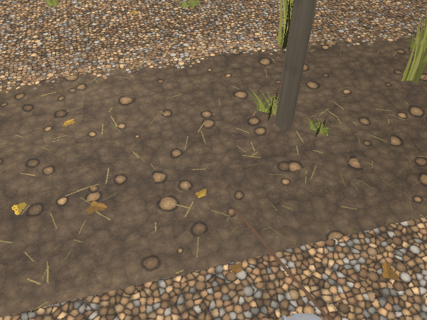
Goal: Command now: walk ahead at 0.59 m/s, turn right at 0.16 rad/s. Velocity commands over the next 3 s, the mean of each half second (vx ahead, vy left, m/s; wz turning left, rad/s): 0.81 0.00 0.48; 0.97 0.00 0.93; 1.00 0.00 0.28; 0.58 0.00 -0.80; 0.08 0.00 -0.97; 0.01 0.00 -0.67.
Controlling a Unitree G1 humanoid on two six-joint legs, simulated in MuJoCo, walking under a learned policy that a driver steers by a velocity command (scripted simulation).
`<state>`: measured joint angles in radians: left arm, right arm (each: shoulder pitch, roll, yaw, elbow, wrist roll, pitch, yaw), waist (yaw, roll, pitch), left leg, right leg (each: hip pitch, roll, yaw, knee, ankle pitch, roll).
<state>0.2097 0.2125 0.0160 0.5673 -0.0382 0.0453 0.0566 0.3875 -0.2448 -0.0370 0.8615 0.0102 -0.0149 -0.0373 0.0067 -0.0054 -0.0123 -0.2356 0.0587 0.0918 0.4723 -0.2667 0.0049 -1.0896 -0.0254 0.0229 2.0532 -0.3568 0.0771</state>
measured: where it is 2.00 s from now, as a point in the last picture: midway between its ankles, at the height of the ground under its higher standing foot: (36, 187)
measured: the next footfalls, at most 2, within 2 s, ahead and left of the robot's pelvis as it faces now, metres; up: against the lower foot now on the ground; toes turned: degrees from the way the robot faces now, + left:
right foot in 0.24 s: +0.16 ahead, -0.20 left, +0.00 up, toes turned +6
left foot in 0.70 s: +0.46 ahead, +0.05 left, +0.00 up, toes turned +33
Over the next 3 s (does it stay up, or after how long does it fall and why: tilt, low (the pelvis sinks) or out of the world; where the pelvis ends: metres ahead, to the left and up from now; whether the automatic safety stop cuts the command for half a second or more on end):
stays up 1.15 0.80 0.00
